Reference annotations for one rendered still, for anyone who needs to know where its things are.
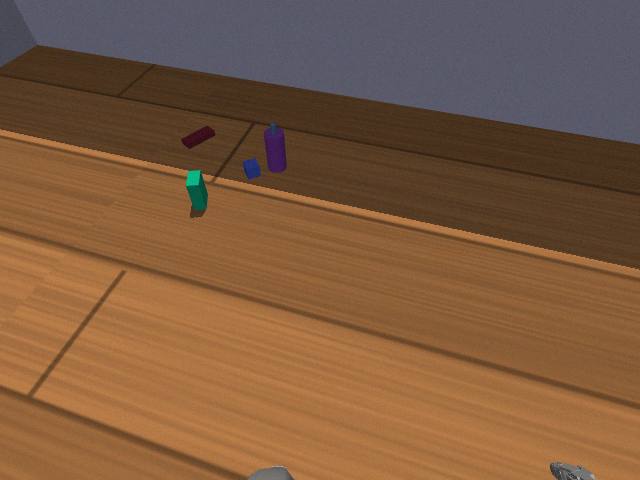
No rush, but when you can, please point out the right robot hand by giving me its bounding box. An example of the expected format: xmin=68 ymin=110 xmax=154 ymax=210
xmin=550 ymin=462 xmax=595 ymax=480

